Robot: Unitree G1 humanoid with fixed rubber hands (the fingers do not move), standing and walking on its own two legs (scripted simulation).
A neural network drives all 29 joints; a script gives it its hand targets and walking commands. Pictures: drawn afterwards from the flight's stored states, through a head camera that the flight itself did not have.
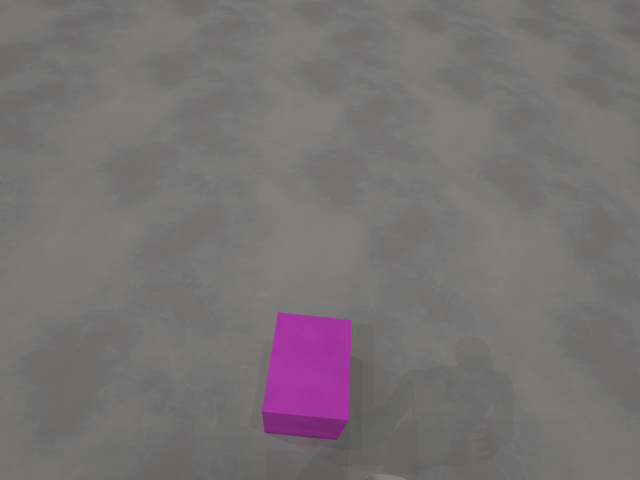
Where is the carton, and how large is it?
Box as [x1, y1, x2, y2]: [262, 312, 351, 439]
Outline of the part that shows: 278,312 262,408 264,430 265,432 337,439 348,420 351,320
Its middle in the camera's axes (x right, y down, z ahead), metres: -0.04 +0.40 +1.12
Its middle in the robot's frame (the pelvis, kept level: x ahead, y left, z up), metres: +0.46 +0.00 -0.66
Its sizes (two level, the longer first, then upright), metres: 0.271 0.214 0.239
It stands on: the floor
